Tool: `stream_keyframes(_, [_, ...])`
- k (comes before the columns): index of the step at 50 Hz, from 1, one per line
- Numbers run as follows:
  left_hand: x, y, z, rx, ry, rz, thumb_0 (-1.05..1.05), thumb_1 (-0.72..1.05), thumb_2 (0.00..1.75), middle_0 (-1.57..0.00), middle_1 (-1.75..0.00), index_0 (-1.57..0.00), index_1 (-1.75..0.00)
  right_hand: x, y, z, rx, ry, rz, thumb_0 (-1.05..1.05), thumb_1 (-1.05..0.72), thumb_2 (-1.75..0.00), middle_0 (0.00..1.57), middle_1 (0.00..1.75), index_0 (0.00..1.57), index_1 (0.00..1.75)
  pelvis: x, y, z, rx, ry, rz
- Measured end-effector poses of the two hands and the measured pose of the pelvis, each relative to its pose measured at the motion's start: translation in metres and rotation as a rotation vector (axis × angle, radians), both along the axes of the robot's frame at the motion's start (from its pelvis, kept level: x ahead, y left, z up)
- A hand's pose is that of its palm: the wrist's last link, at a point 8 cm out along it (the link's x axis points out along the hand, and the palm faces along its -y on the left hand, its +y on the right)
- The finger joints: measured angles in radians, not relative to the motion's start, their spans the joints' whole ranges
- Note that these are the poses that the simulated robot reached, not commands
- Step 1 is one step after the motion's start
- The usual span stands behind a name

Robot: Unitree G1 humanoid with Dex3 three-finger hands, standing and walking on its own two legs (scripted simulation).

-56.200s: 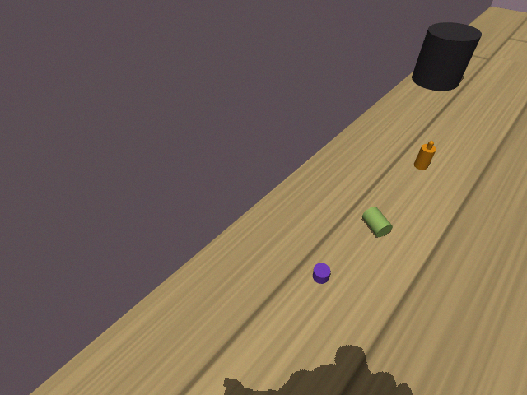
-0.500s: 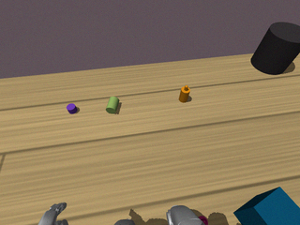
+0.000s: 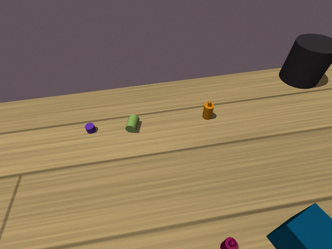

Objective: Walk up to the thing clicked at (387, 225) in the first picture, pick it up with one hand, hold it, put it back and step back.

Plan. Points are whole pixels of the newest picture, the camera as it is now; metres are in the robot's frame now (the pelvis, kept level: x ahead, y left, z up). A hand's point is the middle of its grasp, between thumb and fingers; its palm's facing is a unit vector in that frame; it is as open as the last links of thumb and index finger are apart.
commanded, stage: step back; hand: left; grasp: from above
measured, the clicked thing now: (132, 123) +1.08 +0.37 -0.72
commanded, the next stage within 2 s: stand in 0.58 s
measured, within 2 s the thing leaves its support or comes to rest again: neither
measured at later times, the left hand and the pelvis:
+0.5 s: hand (88, 245) +0.15 +0.25 -0.14, palm faces +0.03 -0.94 -0.35, open 7.4 cm; pelvis +0.04 -0.01 +0.00, yaw +1 degrees
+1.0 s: hand out of the picture +0.14 +0.24 -0.13, palm faces -0.01 -0.94 -0.34, open 7.4 cm; pelvis +0.06 -0.01 +0.02, yaw +1 degrees
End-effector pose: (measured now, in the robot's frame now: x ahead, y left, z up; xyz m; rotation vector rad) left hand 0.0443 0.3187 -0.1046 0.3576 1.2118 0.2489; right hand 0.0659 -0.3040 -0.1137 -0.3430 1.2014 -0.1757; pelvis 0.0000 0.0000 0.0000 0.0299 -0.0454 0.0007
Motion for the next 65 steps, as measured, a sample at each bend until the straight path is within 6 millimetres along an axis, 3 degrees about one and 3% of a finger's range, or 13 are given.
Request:
stream_keyframes(5, [0.023,0.004,0.003,-0.008,-0.010,-0.036,0.01,0.91,0.90,-0.21,-0.30,-0.20,-0.30,-0.014,0.002,0.012,-0.010,0.002,-0.031,0.00,-0.90,-0.90,0.20,0.30,0.21,0.30,0.006,0.000,0.006,-0.022,0.003,-0.008])
stream_keyframes(11, [0.055,-0.008,0.006,-0.002,-0.063,-0.058,0.01,0.91,0.90,-0.21,-0.30,-0.20,-0.30,-0.019,-0.018,0.008,-0.028,0.036,-0.059,0.00,-0.90,-0.90,0.20,0.30,0.21,0.30,0.016,-0.011,0.003,-0.023,-0.001,-0.003])
stream_keyframes(14, [0.064,-0.019,0.005,0.007,-0.088,-0.048,0.01,0.91,0.90,-0.21,-0.30,-0.20,-0.30,-0.009,-0.027,-0.003,-0.028,0.047,-0.069,0.00,-0.90,-0.90,0.20,0.30,0.21,0.30,0.022,-0.017,-0.002,-0.050,-0.013,0.006])
stream_keyframes(19, [0.073,-0.032,0.006,-0.018,-0.094,-0.038,0.01,0.91,0.90,-0.21,-0.30,-0.20,-0.30,0.017,-0.021,-0.006,-0.009,0.031,-0.045,0.00,-0.91,-0.90,0.20,0.30,0.21,0.29,0.033,-0.017,0.001,-0.029,0.000,0.012])
stream_keyframes(30, [0.105,-0.023,0.000,-0.064,-0.106,-0.005,0.01,0.91,0.90,-0.21,-0.30,-0.20,-0.30,0.056,0.006,0.003,0.002,0.019,0.001,0.00,-0.91,-0.90,0.20,0.30,0.21,0.29,0.050,-0.005,0.007,-0.030,0.012,0.016])
stream_keyframes(39, [0.102,-0.028,0.003,-0.076,-0.040,-0.011,0.01,0.91,0.90,-0.21,-0.30,-0.20,-0.30,0.091,0.008,0.015,0.010,-0.047,0.012,0.00,-0.90,-0.90,0.20,0.30,0.21,0.30,0.057,-0.005,0.016,-0.031,0.010,0.013])
stream_keyframes(45, [0.095,-0.031,0.006,-0.072,-0.016,-0.008,0.01,0.91,0.90,-0.21,-0.30,-0.20,-0.30,0.100,0.006,0.017,0.016,-0.057,0.013,0.00,-0.90,-0.90,0.20,0.30,0.21,0.29,0.058,-0.007,0.019,-0.030,0.010,0.013])
stream_keyframes(65, [0.080,-0.038,0.010,-0.055,0.015,-0.005,0.01,0.91,0.90,-0.21,-0.30,-0.20,-0.30,0.066,-0.008,0.011,0.023,0.026,-0.018,0.00,-0.91,-0.90,0.20,0.30,0.21,0.29,0.054,-0.017,0.022,-0.029,0.011,0.013])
